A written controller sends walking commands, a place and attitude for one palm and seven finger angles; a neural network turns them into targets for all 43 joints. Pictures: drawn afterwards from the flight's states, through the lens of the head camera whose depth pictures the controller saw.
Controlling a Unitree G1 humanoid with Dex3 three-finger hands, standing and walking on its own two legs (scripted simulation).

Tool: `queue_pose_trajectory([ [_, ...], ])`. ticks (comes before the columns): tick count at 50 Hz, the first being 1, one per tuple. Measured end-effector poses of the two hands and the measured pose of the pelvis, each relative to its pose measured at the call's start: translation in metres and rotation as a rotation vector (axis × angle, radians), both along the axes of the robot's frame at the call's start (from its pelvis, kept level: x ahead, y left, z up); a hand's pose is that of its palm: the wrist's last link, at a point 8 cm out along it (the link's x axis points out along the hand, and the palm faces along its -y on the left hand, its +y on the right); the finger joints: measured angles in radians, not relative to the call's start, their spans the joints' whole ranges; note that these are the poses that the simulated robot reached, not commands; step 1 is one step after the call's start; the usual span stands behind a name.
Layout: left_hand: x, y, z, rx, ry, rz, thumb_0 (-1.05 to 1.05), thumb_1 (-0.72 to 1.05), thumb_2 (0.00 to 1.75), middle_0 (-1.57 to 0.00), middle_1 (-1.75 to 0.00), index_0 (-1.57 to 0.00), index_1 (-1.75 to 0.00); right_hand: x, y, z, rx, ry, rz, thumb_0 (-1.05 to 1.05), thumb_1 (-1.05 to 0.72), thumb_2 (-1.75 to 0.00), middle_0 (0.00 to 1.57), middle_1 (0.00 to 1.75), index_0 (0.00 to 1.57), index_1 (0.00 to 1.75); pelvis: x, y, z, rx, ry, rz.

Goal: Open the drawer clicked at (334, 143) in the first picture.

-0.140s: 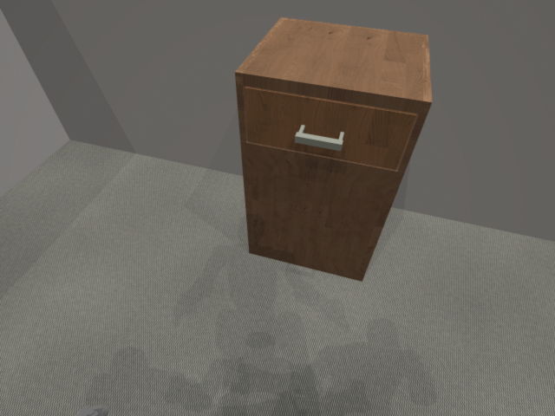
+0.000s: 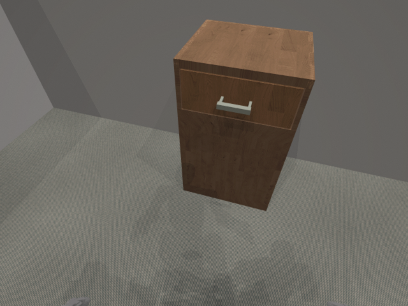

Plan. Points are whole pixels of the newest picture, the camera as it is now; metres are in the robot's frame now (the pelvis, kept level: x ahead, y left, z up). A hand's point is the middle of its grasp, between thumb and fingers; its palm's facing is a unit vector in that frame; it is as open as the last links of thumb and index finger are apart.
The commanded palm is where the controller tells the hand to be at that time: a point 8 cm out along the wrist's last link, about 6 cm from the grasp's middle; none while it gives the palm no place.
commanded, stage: stand and wait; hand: left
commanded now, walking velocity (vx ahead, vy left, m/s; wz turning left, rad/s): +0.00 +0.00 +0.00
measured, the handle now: (234, 104) +0.82 -0.06 -0.07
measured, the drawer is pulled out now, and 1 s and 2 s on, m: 0.00 0.00 0.00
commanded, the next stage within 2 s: look at it before walking up in 0.68 s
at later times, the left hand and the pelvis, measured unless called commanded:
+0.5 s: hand out of the picture +0.05 +0.23 -0.15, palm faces -0.03 -0.94 -0.33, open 7.4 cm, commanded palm none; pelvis -0.01 -0.01 +0.01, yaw +0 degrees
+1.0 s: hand out of the picture +0.07 +0.22 -0.15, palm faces -0.03 -0.94 -0.33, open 7.4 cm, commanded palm none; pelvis -0.01 -0.02 +0.01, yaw +0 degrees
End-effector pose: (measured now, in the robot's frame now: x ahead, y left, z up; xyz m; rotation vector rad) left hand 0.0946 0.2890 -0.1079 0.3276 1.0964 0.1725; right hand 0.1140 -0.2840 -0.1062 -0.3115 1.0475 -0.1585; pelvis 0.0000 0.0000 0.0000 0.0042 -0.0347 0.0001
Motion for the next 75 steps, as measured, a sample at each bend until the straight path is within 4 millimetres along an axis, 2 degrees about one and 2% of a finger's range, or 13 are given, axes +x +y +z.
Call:
queue_pose_trajectory([
  [7, -0.011, -0.011, -0.004, -0.022, 0.021, 0.006, 0.01, 0.9, 0.9, -0.2, -0.3, -0.21, -0.3, -0.009, -0.002, -0.001, 0.008, 0.022, -0.006, 0.01, -0.9, -0.9, 0.2, 0.3, 0.2, 0.3, -0.004, -0.005, 0.002, 0.001, -0.001, 0.0],
  [20, -0.044, -0.013, -0.009, -0.016, 0.115, 0.034, 0.01, 0.91, 0.9, -0.2, -0.3, -0.21, -0.3, -0.056, -0.019, -0.009, -0.01, 0.154, -0.055, 0.01, -0.9, -0.9, 0.2, 0.3, 0.2, 0.3, -0.01, -0.012, 0.004, -0.001, -0.001, 0.001],
  [28, -0.048, -0.013, -0.008, -0.006, 0.13, 0.038, 0.01, 0.91, 0.9, -0.2, -0.3, -0.21, -0.3, -0.07, -0.022, -0.011, -0.006, 0.187, -0.07, 0.01, -0.91, -0.9, 0.2, 0.3, 0.2, 0.3, -0.012, -0.014, 0.005, -0.001, -0.003, -0.001],
  [47, -0.033, -0.021, -0.003, -0.009, 0.095, 0.027, 0.01, 0.91, 0.9, -0.2, -0.3, -0.21, -0.3, -0.055, -0.023, -0.011, 0.01, 0.157, -0.056, 0.01, -0.91, -0.9, 0.2, 0.3, 0.2, 0.3, -0.01, -0.02, 0.007, 0.001, 0.004, -0.001],
  [75, -0.028, -0.023, -0.004, -0.01, 0.116, 0.032, 0.01, 0.91, 0.9, -0.2, -0.3, -0.21, -0.3, -0.043, -0.027, -0.009, -0.002, 0.157, -0.06, 0.01, -0.91, -0.9, 0.2, 0.3, 0.2, 0.3, 0.0, -0.022, 0.008, -0.001, 0.007, -0.013],
])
